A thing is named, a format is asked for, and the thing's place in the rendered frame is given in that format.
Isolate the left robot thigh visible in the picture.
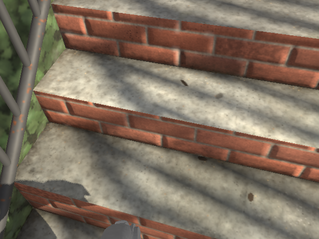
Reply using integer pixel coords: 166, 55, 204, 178
100, 222, 142, 239

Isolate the left robot shin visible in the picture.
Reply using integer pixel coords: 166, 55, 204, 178
115, 220, 130, 226

